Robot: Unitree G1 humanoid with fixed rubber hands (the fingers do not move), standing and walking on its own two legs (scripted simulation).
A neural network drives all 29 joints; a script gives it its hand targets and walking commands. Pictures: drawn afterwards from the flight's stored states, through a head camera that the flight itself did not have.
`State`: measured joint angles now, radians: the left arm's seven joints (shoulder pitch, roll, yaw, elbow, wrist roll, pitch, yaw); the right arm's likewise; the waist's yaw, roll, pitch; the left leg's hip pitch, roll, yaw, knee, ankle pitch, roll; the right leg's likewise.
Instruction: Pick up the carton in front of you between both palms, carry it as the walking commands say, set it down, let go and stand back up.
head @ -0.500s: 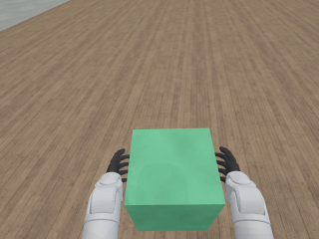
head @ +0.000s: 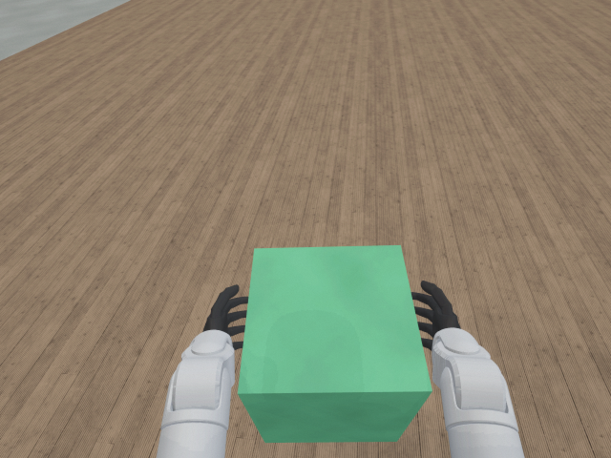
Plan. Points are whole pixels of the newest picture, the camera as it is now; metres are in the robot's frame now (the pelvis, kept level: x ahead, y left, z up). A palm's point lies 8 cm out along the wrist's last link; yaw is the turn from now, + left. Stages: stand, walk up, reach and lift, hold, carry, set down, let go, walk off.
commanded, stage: carry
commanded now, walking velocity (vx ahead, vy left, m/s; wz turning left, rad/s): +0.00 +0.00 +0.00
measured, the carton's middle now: (328, 349) +0.31 +0.00 -0.03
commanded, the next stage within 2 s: hold in 0.50 s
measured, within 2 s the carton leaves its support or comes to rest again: neither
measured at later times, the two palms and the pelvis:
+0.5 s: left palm (223, 336) +0.29 +0.14 +0.04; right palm (449, 334) +0.29 -0.16 +0.04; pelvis +0.00 +0.00 +0.00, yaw +0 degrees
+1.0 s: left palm (224, 319) +0.31 +0.14 +0.05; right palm (455, 357) +0.25 -0.15 +0.06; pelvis +0.00 +0.06 +0.01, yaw -13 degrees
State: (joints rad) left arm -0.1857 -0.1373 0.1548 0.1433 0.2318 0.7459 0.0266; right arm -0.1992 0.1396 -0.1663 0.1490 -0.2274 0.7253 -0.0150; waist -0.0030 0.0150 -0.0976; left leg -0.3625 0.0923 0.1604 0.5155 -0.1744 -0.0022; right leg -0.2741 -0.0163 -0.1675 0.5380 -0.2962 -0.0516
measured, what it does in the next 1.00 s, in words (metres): shifts its weight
